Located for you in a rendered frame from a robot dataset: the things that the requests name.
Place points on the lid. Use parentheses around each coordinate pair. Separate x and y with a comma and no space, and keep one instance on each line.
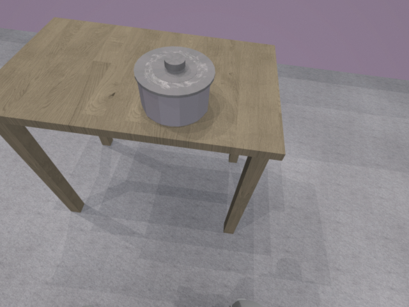
(151,74)

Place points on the pot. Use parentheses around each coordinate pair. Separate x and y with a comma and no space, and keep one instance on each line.
(174,112)

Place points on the knob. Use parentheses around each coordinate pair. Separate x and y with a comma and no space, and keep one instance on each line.
(174,62)

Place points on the table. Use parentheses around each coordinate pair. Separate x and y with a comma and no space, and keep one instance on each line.
(78,76)

